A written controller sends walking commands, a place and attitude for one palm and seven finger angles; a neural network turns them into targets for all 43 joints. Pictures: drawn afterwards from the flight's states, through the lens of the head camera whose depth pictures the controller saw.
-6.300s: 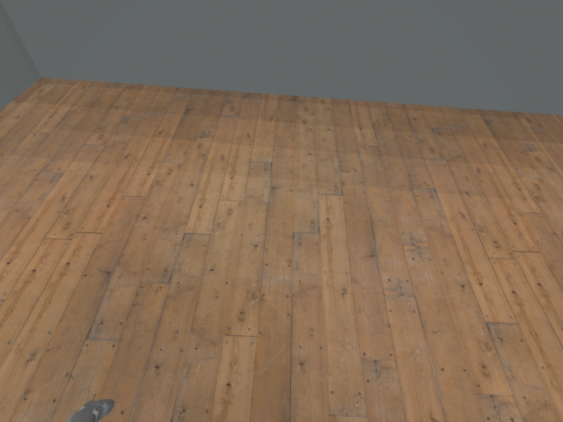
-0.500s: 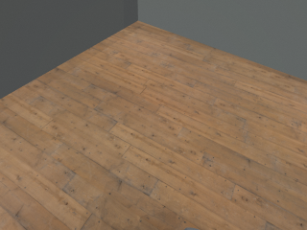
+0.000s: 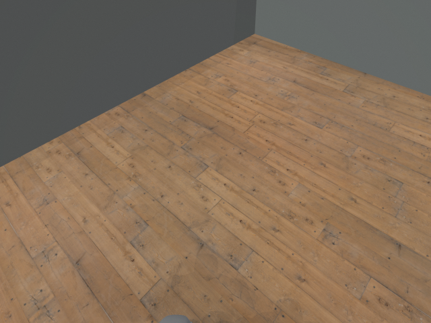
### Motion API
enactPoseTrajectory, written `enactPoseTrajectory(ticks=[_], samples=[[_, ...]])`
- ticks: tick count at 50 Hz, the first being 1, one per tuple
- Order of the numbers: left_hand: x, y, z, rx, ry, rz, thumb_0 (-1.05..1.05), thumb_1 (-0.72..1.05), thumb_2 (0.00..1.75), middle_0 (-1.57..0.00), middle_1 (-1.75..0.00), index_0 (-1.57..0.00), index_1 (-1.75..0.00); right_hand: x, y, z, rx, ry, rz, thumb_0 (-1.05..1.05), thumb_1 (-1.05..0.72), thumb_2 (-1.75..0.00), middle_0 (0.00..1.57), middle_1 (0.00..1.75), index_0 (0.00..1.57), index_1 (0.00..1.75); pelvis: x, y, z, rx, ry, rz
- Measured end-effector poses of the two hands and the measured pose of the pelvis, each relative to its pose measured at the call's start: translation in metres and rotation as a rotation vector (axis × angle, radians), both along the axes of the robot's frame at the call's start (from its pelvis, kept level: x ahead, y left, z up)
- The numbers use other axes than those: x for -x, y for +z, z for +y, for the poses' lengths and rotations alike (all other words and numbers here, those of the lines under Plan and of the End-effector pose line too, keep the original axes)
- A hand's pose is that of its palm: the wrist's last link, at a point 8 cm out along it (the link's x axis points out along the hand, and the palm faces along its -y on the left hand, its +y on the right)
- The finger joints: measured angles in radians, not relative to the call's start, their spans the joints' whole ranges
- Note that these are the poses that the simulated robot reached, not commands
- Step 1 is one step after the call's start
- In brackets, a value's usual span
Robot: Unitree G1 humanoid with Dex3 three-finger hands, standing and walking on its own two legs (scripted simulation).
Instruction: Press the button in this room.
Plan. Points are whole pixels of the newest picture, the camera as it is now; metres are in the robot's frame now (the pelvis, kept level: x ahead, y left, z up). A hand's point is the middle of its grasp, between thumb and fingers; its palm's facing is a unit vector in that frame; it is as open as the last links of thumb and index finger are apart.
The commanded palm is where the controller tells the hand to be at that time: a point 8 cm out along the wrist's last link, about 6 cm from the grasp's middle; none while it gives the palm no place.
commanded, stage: turn or walk to find it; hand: left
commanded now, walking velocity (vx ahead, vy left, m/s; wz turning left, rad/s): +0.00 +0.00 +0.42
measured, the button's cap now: out of the picture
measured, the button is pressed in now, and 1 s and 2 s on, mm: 0 0 0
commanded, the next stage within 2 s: none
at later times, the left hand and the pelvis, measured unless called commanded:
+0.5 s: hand out of the picture -0.02 +0.28 -0.17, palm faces +0.24 -0.94 -0.26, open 7.4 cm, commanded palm none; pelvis -0.04 +0.06 +0.00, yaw +11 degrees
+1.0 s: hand out of the picture -0.07 +0.19 -0.15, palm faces +0.42 -0.87 -0.27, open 7.3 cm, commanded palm none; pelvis -0.06 -0.01 +0.00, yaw +25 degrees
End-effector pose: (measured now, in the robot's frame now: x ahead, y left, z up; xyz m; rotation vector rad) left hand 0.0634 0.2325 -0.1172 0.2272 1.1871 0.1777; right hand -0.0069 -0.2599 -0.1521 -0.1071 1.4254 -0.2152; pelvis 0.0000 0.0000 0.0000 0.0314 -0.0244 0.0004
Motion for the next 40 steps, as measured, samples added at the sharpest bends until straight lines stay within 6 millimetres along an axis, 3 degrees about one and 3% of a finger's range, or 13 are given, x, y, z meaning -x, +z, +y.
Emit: enactPoseTrajectory(ticks=[6,13,17,23,29,35,40], samples=[[0.052,-0.016,0.024,0.022,0.098,0.073,0.00,0.91,0.90,-0.21,-0.30,-0.21,-0.30,-0.034,0.007,0.018,0.028,0.105,-0.038,0.01,-0.91,-0.90,0.19,0.29,0.20,0.30,0.010,-0.004,0.016,0.014,0.057,0.006],[0.108,-0.045,0.069,0.047,0.206,0.157,0.01,0.91,0.90,-0.20,-0.30,-0.21,-0.30,-0.087,0.018,0.065,0.064,0.229,-0.208,0.01,-0.91,-0.89,0.19,0.29,0.20,0.30,0.024,-0.016,0.047,0.028,0.108,-0.004],[0.115,-0.036,0.084,0.049,0.230,0.163,0.01,0.91,0.90,-0.20,-0.30,-0.20,-0.30,-0.096,0.030,0.086,0.059,0.266,-0.250,0.00,-0.91,-0.89,0.19,0.30,0.20,0.30,0.028,-0.006,0.057,0.047,0.134,-0.002],[0.107,-0.022,0.094,0.031,0.248,0.084,0.01,0.91,0.90,-0.20,-0.30,-0.20,-0.30,-0.094,0.031,0.102,0.030,0.299,-0.252,0.00,-0.91,-0.89,0.20,0.30,0.21,0.30,0.035,0.000,0.061,0.045,0.177,0.004],[0.092,-0.013,0.087,0.005,0.252,0.020,0.01,0.91,0.90,-0.20,-0.30,-0.20,-0.30,-0.071,0.019,0.092,0.003,0.298,-0.204,0.00,-0.91,-0.89,0.20,0.30,0.21,0.30,0.043,-0.001,0.051,0.032,0.222,0.007],[0.079,-0.003,0.060,-0.021,0.246,-0.052,0.00,0.91,0.90,-0.20,-0.30,-0.20,-0.30,-0.043,-0.001,0.062,-0.022,0.295,-0.117,0.01,-0.91,-0.89,0.20,0.30,0.21,0.30,0.052,-0.007,0.027,0.017,0.270,0.018],[0.096,0.004,0.030,-0.039,0.277,-0.080,0.00,0.91,0.90,-0.20,-0.30,-0.20,-0.30,-0.034,-0.012,0.034,-0.036,0.318,-0.060,0.01,-0.91,-0.89,0.20,0.30,0.20,0.30,0.058,-0.008,0.004,0.008,0.326,0.009]])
